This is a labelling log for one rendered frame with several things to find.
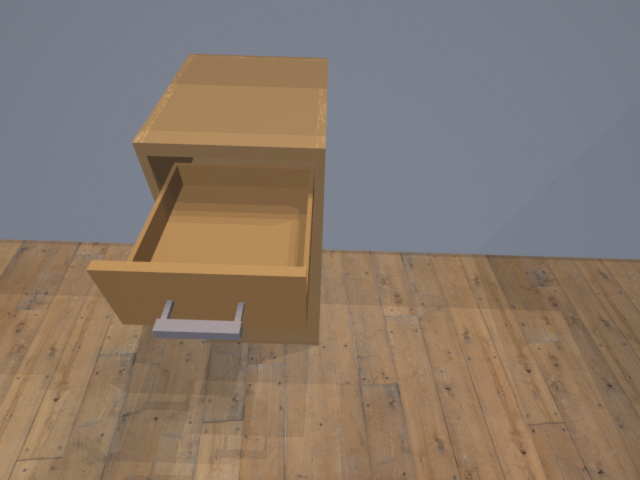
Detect handle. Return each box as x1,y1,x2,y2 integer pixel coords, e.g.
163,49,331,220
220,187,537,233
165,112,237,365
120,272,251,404
152,300,245,341

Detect cabinet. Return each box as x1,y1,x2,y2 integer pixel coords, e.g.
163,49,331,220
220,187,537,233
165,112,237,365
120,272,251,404
132,54,328,345

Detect drawer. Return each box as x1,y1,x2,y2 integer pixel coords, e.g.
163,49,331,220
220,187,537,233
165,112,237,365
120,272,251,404
86,163,314,330

